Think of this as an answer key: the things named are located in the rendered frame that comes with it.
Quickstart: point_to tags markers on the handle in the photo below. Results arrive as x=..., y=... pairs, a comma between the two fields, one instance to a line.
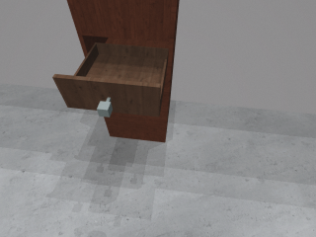
x=105, y=108

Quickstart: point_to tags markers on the cabinet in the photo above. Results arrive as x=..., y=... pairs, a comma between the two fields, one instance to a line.
x=150, y=23

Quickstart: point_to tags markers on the drawer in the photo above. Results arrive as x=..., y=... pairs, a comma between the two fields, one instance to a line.
x=132, y=76

